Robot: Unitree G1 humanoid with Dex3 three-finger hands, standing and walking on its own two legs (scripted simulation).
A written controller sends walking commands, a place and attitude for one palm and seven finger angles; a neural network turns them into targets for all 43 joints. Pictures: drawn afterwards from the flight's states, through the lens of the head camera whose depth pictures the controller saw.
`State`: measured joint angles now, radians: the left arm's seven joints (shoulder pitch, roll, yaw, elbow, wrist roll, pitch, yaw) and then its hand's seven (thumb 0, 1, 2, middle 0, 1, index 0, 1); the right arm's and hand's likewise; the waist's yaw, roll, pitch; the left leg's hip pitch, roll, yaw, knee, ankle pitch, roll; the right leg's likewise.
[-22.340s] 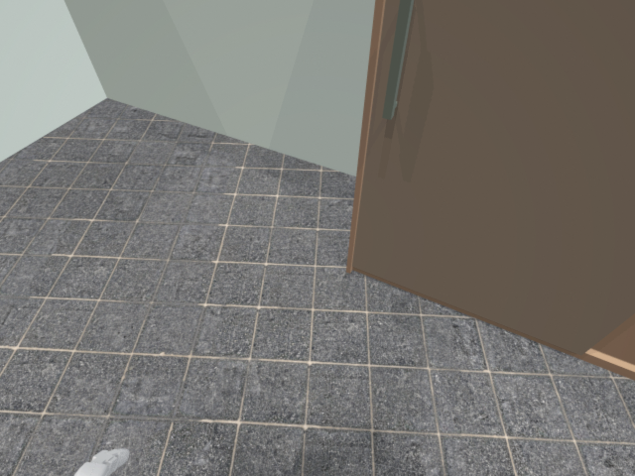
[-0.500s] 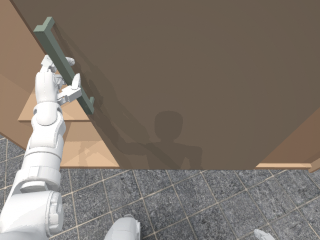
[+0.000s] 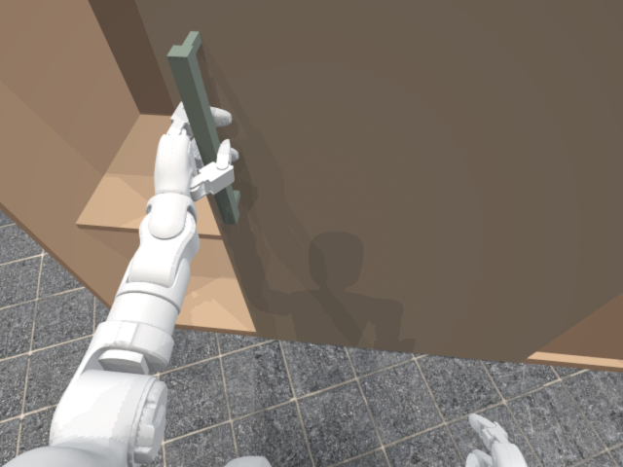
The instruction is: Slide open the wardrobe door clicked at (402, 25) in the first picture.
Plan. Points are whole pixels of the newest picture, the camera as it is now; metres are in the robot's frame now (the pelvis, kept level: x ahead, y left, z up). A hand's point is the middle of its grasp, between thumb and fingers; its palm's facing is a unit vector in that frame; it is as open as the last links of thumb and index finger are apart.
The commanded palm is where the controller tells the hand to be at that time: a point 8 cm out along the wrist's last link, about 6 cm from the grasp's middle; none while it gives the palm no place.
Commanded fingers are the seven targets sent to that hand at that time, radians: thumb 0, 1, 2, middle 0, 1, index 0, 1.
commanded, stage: stop walking and hold the door there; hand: left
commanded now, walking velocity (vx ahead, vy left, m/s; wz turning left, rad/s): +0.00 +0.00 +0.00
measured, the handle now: (215, 144) +0.48 +0.17 +0.12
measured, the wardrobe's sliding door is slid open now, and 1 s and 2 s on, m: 0.42 0.42 0.42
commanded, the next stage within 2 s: loosen the grip on the handle in 0.18 s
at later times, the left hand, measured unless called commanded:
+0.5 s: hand (214, 162) +0.43 +0.16 +0.14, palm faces +0.19 -0.98 -0.11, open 7.8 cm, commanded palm +0.40 +0.21 +0.13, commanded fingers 0.00 -0.55 0.20 -0.42 -1.37 -0.42 -1.37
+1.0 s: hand (216, 166) +0.44 +0.16 +0.13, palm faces +0.15 -0.98 -0.10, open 14.3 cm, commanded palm +0.40 +0.22 +0.13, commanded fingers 0.00 -0.55 0.20 -0.25 -1.15 -0.25 -1.15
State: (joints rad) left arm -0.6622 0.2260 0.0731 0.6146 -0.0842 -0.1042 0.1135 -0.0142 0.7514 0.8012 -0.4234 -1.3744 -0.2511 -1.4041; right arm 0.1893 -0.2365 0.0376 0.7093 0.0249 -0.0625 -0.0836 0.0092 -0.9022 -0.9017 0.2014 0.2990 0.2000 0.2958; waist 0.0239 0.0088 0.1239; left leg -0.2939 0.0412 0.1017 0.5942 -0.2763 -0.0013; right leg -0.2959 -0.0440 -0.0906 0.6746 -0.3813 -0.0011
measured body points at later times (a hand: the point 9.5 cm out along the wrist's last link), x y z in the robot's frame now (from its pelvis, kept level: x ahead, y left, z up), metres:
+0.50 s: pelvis -0.01 -0.01 +0.00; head +0.01 -0.02 +0.45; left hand +0.42 +0.21 +0.15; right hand +0.11 -0.29 -0.09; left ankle +0.02 +0.12 -0.73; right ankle -0.01 -0.11 -0.73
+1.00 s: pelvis -0.03 +0.01 +0.00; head +0.01 +0.01 +0.45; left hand +0.42 +0.21 +0.14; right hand +0.01 -0.25 -0.12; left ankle +0.02 +0.12 -0.73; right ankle -0.01 -0.11 -0.73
